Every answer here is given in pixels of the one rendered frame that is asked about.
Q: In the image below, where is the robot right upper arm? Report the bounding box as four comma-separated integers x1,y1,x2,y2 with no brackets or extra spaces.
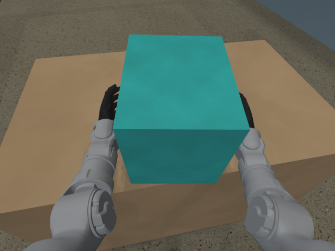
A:
244,194,335,251

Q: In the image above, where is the robot left hand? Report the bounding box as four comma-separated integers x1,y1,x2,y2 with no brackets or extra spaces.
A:
98,84,120,121

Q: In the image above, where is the pedestal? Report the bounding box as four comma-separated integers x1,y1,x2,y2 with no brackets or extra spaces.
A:
0,40,335,251

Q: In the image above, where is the carton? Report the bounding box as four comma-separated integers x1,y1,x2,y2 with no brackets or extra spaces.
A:
113,35,250,184

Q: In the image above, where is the right robot forearm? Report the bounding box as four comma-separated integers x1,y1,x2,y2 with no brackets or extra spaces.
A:
235,128,300,206

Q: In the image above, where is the left robot forearm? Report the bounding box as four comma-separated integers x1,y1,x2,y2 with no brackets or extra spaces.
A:
50,119,119,234

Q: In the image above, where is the robot left upper arm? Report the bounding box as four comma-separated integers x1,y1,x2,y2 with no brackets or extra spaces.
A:
22,188,117,251

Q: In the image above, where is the robot right hand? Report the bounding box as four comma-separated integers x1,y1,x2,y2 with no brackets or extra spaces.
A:
239,93,255,128

